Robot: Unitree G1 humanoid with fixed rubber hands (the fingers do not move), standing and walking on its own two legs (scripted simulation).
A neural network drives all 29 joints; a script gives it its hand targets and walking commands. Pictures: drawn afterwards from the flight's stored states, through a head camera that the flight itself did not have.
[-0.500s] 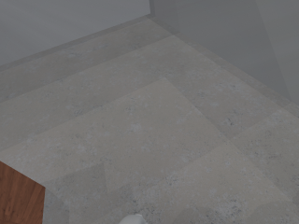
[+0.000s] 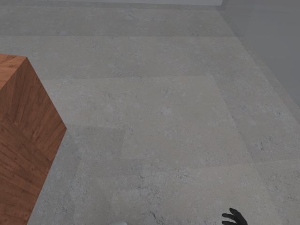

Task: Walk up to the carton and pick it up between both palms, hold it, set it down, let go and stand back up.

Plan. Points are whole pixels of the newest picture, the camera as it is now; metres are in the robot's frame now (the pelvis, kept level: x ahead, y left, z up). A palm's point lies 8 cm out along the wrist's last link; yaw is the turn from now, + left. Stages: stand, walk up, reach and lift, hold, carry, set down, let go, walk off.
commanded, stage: walk up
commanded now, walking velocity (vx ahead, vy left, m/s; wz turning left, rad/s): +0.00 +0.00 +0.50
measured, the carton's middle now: out of the picture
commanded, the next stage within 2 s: none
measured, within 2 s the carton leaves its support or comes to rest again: neither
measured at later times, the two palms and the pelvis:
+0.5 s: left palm out of the picture +0.07 +0.32 -0.11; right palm out of the picture +0.03 -0.20 -0.09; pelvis -0.01 +0.05 +0.02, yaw +11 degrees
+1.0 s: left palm out of the picture -0.04 +0.21 -0.08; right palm out of the picture +0.13 -0.29 -0.13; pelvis -0.01 -0.06 +0.02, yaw +26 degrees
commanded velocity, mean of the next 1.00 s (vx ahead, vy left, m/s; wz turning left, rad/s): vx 0.00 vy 0.00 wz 0.50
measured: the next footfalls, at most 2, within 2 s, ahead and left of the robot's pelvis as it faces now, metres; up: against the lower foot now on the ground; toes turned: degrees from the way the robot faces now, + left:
right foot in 0.90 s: +0.05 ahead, -0.13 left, +0.00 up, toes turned +23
left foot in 1.54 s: -0.11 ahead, +0.02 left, +0.00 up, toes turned +51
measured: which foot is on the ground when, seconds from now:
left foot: down 0.00-0.90, up 0.92-1.00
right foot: down 0.00-0.00, up 0.02-0.88, down 0.90-1.00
